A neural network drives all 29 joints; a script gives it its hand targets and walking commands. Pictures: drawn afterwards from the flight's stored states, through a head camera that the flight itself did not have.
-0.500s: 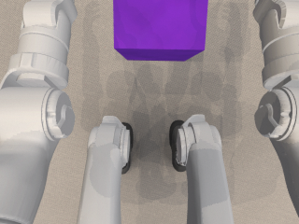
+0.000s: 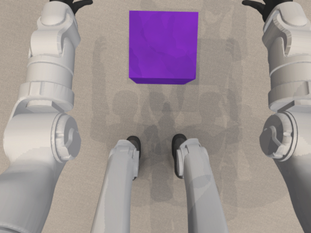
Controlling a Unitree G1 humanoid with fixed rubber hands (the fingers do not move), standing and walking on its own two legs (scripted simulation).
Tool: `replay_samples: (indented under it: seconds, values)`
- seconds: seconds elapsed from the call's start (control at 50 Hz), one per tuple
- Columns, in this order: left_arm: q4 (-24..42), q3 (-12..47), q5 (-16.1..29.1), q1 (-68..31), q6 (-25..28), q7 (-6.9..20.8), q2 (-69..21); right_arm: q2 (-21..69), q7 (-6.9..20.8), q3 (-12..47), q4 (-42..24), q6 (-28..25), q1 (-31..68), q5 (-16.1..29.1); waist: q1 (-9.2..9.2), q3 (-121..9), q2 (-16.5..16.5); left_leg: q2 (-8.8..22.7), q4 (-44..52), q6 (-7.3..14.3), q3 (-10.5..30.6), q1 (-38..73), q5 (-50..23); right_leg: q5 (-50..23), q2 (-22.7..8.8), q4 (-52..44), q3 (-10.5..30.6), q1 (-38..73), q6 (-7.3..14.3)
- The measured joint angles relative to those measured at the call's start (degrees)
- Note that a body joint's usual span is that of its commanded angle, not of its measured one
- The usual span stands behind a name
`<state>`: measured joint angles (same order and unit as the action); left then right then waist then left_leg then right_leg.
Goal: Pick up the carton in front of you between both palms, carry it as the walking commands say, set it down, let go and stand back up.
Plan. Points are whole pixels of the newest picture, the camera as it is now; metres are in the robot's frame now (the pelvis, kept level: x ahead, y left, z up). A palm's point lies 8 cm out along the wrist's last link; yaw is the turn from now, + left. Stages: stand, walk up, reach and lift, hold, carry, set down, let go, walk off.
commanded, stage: set down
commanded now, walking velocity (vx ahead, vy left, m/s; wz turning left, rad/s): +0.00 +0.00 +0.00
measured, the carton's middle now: (161, 54) +0.55 -0.02 -0.45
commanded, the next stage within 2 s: let go in 0.14 s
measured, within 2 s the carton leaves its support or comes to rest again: neither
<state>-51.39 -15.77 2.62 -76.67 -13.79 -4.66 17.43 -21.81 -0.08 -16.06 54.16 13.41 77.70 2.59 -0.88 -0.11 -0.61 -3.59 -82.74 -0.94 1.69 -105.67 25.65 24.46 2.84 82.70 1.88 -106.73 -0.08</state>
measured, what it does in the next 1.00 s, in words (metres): rises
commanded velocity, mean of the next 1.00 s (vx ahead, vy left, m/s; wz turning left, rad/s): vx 0.00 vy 0.00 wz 0.00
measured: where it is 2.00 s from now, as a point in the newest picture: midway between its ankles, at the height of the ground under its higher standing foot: (156, 164)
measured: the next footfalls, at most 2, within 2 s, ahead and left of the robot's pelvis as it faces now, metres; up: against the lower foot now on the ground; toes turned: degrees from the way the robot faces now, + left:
none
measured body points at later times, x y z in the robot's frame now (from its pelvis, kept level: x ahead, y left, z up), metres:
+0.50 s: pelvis +0.04 +0.00 +0.13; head +0.33 -0.01 +0.48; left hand +0.49 +0.19 +0.00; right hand +0.48 -0.24 +0.00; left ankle +0.08 +0.12 -0.54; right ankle +0.08 -0.11 -0.54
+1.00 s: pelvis +0.09 +0.00 +0.20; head +0.19 +0.00 +0.63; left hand +0.31 +0.23 +0.11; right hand +0.30 -0.23 +0.11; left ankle +0.08 +0.12 -0.54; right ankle +0.08 -0.11 -0.54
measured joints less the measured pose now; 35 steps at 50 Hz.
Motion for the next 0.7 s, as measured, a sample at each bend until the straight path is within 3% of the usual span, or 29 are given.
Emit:
replay_samples:
  seconds: [0.28,0.42,0.7]
  values:
    - [1.45,-2.66,-6.76,6.82,1.90,2.04,-3.02,2.99,2.00,-3.41,-1.33,-2.47,-7.05,-6.78,0.19,-0.39,0.09,0.47,19.51,0.05,0.99,15.12,-6.58,-6.52,-0.14,-19.69,0.30,15.32,0.14]
    - [9.19,-0.48,-8.97,23.01,3.15,2.86,-5.66,6.18,2.66,-1.13,-9.52,-3.53,-23.17,-9.19,0.19,-1.01,0.12,0.76,28.37,0.25,1.24,25.76,-8.29,-8.15,-0.26,-28.45,0.49,25.94,0.36]
    - [14.80,4.98,-6.15,51.94,10.43,5.50,-7.34,9.63,3.77,4.02,-16.15,-10.38,-52.49,-5.53,0.31,-4.90,0.55,1.35,40.46,0.57,1.68,46.92,-9.73,-9.67,-0.31,-40.85,0.58,47.32,0.55]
